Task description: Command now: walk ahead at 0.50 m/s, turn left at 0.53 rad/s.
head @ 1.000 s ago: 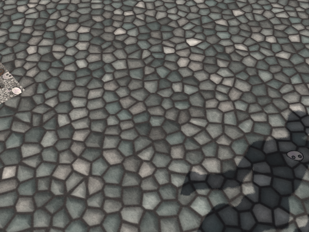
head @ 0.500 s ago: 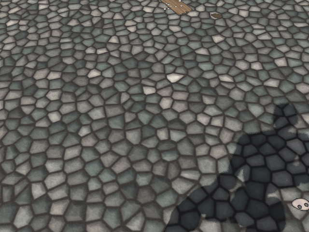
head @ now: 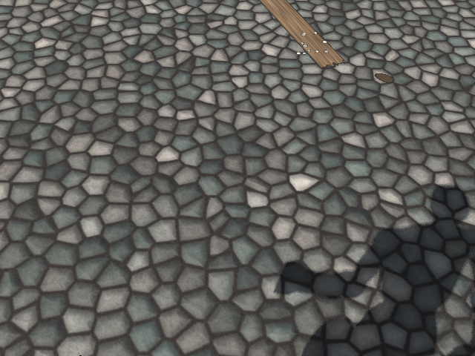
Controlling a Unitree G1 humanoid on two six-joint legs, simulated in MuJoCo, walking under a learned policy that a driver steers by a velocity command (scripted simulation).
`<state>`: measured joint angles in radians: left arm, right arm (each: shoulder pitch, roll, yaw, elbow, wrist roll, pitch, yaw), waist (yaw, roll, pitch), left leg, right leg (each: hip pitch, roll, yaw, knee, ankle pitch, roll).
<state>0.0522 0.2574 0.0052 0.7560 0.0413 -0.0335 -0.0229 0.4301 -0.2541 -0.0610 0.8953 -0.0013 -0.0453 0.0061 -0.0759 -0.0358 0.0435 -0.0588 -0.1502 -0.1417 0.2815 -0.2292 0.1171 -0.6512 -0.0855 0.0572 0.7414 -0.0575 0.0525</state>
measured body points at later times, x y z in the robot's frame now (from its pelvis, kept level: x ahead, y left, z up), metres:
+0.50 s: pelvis +0.27 -0.03 +0.00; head +0.29 -0.04 +0.45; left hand +0.19 +0.23 -0.13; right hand +0.48 -0.24 -0.11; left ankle +0.35 +0.13 -0.70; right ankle +0.22 -0.13 -0.74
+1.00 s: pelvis +0.50 +0.05 +0.00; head +0.53 +0.05 +0.45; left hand +0.63 +0.30 -0.13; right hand +0.50 -0.22 -0.13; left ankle +0.44 +0.12 -0.74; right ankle +0.62 -0.10 -0.68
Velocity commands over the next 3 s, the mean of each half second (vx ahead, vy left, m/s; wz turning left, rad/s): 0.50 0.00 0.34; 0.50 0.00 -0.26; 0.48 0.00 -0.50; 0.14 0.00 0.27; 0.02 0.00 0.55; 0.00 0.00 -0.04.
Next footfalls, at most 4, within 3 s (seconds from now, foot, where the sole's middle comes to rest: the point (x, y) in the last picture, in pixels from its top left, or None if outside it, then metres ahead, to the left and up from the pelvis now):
0.14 right None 0.26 -0.12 -0.78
0.66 left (179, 354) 0.47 0.13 -0.78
1.20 right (242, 258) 0.75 -0.07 -0.78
1.70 left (214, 192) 1.01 0.01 -0.78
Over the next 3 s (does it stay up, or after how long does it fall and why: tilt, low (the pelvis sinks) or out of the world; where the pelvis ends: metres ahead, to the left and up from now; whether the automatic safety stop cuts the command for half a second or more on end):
stays up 0.86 -0.06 0.00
